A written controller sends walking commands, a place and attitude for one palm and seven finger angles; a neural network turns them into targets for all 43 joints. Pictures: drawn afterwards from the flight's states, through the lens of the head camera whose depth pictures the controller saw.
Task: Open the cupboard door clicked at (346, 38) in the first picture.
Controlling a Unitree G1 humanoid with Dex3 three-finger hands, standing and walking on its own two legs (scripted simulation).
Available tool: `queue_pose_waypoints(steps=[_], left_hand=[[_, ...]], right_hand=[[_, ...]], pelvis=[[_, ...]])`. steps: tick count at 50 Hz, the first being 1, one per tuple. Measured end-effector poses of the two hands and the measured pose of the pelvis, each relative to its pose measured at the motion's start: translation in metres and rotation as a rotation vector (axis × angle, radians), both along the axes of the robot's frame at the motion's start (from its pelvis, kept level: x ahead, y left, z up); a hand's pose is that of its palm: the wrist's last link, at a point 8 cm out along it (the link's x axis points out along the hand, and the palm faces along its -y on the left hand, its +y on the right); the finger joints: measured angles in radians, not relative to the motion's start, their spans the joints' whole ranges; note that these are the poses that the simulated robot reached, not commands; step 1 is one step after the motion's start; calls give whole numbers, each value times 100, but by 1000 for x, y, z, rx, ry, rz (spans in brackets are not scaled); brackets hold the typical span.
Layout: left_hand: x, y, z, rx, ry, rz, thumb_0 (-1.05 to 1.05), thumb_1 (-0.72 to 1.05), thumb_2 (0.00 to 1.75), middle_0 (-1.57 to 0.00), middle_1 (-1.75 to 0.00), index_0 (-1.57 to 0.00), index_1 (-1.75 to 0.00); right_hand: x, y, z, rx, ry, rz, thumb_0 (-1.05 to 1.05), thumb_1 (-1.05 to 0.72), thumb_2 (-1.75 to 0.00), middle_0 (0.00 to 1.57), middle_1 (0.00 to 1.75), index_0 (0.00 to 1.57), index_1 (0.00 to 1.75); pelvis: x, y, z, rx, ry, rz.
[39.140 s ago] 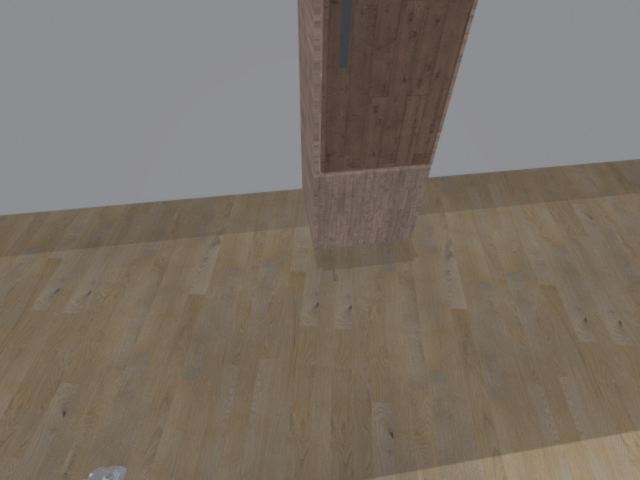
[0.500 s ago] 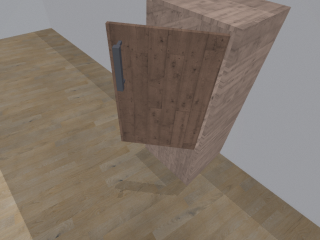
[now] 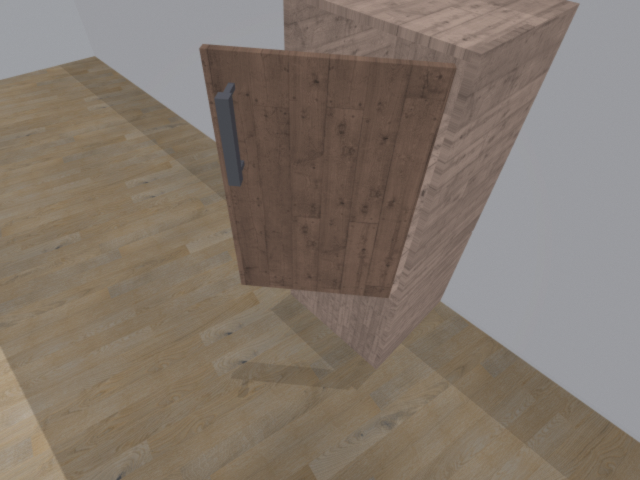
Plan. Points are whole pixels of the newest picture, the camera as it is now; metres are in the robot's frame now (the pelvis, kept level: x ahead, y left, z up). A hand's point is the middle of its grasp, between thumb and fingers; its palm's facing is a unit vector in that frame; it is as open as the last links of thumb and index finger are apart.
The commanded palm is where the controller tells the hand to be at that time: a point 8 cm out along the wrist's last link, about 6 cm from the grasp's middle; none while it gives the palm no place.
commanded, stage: look again from close up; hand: left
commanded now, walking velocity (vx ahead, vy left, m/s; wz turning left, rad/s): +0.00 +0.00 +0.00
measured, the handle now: (233, 136) +0.61 +0.20 +0.11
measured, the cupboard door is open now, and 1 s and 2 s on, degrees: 40 40 40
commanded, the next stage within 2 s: shuffle to correct the standing spot in 0.30 s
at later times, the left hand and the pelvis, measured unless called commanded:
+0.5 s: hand out of the picture +0.00 +0.14 -0.18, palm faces +0.04 -0.99 -0.12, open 7.3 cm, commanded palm none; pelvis +0.03 +0.00 +0.00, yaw +0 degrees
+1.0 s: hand out of the picture +0.06 +0.16 -0.18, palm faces +0.05 -0.98 -0.18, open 7.3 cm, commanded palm none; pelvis +0.05 +0.00 +0.00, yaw +1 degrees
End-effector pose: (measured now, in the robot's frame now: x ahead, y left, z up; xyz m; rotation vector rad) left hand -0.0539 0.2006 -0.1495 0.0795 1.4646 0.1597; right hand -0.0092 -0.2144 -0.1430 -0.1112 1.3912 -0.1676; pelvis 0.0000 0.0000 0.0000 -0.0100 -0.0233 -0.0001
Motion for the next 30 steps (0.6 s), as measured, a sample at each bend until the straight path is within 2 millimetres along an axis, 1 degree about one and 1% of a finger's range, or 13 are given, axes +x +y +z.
queue_pose_waypoints(steps=[10,19,27,30], left_hand=[[22,-8,-1,-17,-19,-16,0,91,90,-19,-30,-20,-30],[41,-13,-1,-27,-36,-24,0,91,90,-20,-30,-20,-30],[50,-11,-2,-28,-28,-21,0,91,90,-20,-30,-20,-30],[51,-8,-6,-13,-16,-41,0,91,90,-20,-30,-20,-30]], right_hand=[[1,2,2,8,23,-11,0,-91,-90,20,30,20,30],[8,2,3,7,30,-12,0,-91,-90,20,30,20,30],[16,1,2,2,39,-12,1,-91,-90,20,30,20,30],[24,-1,-1,1,35,21,1,-91,-90,20,30,20,30]], pelvis=[[9,-3,2,-1,5,-3],[19,-5,3,0,7,-4],[31,-4,2,1,9,-9],[35,-3,-3,-8,14,-3]])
